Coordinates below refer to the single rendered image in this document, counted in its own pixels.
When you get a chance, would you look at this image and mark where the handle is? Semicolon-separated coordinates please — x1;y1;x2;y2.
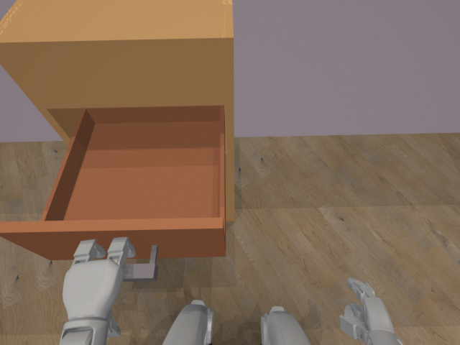
122;245;158;282

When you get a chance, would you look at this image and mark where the right robot thigh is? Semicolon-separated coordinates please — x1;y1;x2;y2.
261;311;312;345

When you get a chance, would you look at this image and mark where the right robot hand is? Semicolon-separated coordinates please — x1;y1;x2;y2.
339;277;395;343

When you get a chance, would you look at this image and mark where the drawer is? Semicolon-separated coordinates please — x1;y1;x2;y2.
0;105;226;260

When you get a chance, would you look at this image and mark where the robot left forearm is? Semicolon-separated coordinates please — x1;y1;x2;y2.
59;317;109;345

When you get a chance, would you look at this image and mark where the cabinet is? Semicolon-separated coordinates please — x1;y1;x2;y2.
0;0;234;221

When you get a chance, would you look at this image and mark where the robot right shin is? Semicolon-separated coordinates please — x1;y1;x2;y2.
270;306;285;313

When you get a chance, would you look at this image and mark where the left robot hand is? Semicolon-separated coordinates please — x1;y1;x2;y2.
63;237;136;338

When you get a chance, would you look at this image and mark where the robot right forearm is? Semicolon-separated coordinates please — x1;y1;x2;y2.
367;330;403;345

